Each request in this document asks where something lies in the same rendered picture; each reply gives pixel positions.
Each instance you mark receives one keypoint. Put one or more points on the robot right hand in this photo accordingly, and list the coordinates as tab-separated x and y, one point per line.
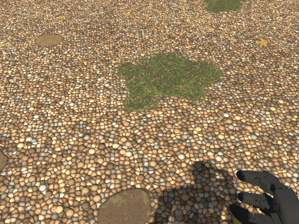
283	208

